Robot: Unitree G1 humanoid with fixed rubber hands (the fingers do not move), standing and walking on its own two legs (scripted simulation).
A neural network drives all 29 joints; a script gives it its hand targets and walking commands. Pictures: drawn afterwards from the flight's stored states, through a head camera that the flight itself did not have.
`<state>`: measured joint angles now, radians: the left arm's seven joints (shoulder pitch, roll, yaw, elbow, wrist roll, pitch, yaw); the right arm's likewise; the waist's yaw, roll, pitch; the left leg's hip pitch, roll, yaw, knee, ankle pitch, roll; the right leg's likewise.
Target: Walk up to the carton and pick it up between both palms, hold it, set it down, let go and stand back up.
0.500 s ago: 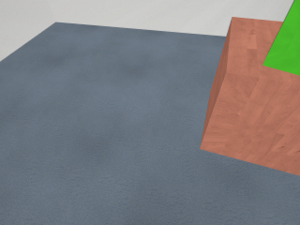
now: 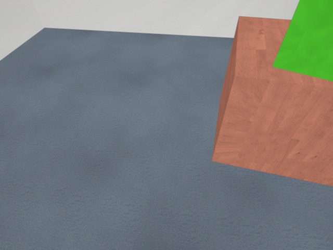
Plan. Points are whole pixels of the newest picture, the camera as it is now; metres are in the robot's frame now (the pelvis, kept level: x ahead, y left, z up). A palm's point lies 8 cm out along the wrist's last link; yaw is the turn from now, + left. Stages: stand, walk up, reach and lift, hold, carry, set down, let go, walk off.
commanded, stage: walk up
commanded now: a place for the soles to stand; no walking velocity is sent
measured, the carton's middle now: (327, 34) +0.92 -0.61 +0.08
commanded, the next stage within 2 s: none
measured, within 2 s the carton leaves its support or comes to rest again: neither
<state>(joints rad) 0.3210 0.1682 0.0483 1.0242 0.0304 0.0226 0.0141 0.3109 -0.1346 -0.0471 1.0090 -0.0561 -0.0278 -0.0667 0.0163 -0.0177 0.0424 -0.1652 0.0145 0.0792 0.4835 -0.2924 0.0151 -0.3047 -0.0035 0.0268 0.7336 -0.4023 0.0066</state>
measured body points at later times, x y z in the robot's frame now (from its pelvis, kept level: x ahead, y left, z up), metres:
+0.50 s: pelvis +0.10 -0.15 -0.03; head +0.09 -0.15 +0.42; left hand +0.18 +0.12 -0.15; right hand +0.15 -0.44 -0.14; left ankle +0.13 -0.05 -0.68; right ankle +0.11 -0.26 -0.74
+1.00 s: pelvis +0.23 -0.26 -0.01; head +0.24 -0.25 +0.44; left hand +0.45 -0.07 -0.12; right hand +0.13 -0.52 -0.12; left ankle +0.28 -0.11 -0.73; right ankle +0.28 -0.46 -0.69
